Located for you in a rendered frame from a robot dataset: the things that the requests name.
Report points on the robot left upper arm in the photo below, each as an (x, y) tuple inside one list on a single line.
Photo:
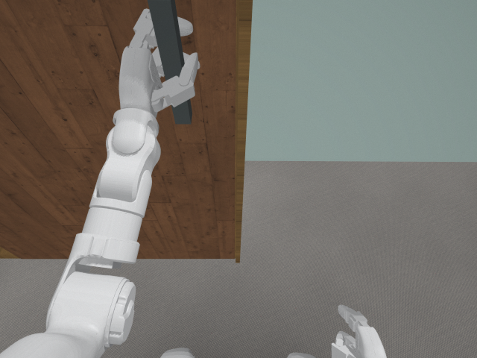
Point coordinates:
[(90, 314)]

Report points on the robot left forearm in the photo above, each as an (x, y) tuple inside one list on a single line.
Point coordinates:
[(120, 198)]

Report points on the handle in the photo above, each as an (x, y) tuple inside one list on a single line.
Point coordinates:
[(166, 28)]

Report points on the robot right hand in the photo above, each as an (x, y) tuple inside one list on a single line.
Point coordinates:
[(367, 343)]

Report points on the robot left hand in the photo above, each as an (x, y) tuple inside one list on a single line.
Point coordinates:
[(141, 70)]

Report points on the wardrobe door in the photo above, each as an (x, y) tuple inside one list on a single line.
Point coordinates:
[(59, 89)]

